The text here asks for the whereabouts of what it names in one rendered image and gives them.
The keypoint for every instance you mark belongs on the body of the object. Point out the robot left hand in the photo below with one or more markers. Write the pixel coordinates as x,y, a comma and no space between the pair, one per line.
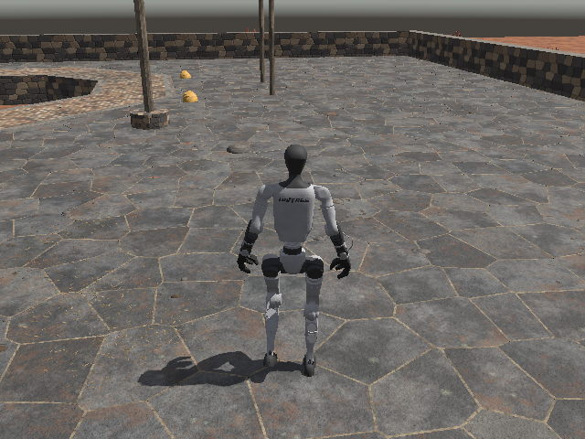
250,260

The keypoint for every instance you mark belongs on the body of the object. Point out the robot right hand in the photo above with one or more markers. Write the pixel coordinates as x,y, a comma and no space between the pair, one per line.
341,264

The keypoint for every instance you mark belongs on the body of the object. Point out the right robot upper arm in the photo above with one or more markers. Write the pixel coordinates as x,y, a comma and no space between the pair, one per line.
328,209

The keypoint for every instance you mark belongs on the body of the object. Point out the right robot shin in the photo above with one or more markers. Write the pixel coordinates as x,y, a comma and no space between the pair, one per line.
311,330

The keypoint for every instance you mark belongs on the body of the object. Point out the robot head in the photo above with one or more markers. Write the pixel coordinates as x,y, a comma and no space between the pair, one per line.
295,158

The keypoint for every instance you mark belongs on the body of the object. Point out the right robot forearm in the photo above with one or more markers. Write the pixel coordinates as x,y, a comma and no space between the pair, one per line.
339,243

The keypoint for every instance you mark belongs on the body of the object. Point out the left robot forearm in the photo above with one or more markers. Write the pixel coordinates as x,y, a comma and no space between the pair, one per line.
248,242

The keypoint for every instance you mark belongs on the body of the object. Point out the left robot upper arm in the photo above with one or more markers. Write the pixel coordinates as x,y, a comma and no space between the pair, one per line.
265,192

